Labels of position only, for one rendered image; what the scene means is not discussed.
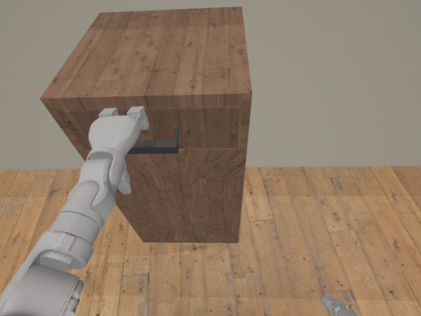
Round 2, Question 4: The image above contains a drawer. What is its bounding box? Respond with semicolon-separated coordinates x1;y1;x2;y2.
59;106;240;150

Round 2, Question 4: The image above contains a cabinet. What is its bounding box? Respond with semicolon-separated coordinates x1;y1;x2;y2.
40;7;252;243

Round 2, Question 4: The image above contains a robot left forearm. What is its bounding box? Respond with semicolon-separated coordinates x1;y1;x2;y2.
0;147;126;314

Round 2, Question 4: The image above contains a handle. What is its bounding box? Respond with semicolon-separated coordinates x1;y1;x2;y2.
127;129;179;154

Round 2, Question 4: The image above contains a left robot upper arm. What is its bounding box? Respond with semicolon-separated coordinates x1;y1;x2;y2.
0;263;84;316

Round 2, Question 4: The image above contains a left robot hand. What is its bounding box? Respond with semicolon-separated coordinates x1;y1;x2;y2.
88;106;149;194

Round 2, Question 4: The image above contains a right robot hand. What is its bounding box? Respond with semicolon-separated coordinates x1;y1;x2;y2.
322;296;357;316

